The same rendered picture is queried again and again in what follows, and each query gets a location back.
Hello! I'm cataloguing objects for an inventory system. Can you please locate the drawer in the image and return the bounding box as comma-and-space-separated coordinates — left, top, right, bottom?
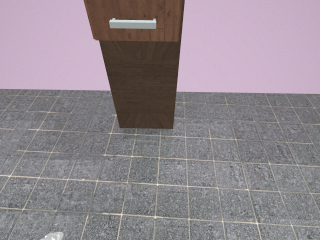
83, 0, 182, 42

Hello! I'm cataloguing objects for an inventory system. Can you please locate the cabinet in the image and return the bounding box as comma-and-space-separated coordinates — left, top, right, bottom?
99, 0, 185, 129

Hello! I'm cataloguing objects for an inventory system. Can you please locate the handle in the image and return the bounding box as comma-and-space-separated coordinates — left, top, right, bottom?
109, 18, 156, 29

